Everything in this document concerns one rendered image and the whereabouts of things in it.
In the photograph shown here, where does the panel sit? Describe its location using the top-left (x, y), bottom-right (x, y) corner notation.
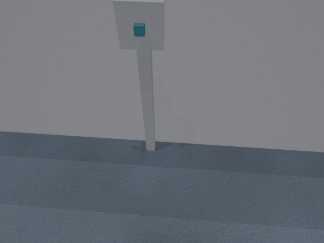
top-left (112, 0), bottom-right (165, 151)

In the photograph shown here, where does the button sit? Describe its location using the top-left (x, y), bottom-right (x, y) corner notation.
top-left (133, 23), bottom-right (145, 37)

